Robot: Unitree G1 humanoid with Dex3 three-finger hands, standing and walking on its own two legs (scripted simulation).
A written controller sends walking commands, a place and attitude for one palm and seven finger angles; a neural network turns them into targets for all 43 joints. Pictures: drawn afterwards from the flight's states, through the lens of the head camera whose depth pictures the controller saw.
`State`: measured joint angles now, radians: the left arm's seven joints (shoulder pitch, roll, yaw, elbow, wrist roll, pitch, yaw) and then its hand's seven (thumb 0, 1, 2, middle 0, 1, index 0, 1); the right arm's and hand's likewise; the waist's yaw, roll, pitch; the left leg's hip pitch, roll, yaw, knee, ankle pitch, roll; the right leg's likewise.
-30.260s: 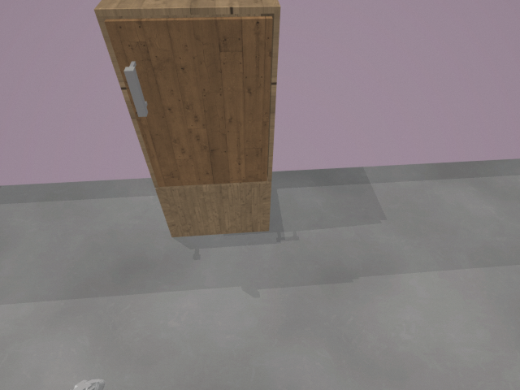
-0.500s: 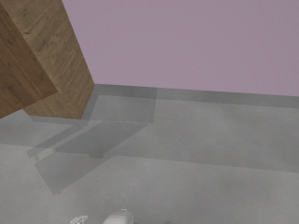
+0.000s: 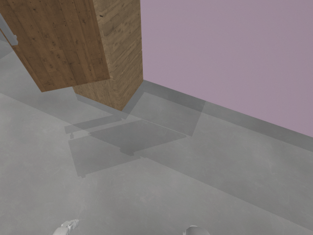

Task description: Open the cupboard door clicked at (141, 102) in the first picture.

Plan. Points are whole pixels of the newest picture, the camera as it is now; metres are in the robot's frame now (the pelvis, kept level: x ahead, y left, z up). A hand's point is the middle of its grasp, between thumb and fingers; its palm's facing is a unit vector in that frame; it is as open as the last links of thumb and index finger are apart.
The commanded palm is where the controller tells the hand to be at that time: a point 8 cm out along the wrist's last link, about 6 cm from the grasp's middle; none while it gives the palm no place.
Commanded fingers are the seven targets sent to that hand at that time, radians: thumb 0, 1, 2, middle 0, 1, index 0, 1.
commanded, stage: turn to face it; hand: left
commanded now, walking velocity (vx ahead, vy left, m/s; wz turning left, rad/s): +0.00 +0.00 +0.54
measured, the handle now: (6, 26) +0.86 +0.70 +0.02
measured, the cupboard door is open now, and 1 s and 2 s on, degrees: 43 43 43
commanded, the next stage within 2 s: take the last steps up to it in 0.38 s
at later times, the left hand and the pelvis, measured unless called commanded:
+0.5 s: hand out of the picture -0.03 +0.17 -0.18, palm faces +0.34 -0.92 -0.22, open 7.3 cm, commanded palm none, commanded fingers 0.00 0.90 0.90 -0.20 -0.30 -0.20 -0.30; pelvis +0.01 -0.02 -0.01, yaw +17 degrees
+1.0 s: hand out of the picture +0.08 +0.21 -0.16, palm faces +0.40 -0.89 -0.21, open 7.4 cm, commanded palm none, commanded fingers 0.00 0.90 0.90 -0.20 -0.30 -0.20 -0.30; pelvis +0.07 +0.00 -0.01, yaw +23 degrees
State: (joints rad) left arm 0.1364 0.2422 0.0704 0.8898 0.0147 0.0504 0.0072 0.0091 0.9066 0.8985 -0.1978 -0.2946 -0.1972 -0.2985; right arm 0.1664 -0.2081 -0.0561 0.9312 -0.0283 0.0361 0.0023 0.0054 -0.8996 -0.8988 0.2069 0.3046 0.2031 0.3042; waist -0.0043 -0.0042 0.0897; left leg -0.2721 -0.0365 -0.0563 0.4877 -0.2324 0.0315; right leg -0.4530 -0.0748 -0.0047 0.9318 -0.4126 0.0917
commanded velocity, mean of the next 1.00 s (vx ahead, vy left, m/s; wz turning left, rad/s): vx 0.16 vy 0.08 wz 0.27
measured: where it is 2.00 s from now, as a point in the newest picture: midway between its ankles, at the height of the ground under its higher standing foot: (120, 210)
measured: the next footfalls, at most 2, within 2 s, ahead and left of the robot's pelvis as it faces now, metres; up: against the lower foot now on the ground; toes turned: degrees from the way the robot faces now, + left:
right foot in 0.12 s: +0.04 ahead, -0.14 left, +0.00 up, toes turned +2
left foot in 0.52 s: +0.00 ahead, +0.09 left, +0.00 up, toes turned +20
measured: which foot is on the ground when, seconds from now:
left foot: down 0.00-0.12, up 0.14-0.50, down 0.52-0.94, up 0.96-1.00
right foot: up 0.00-0.10, down 0.12-0.52, up 0.54-0.92, down 0.94-1.00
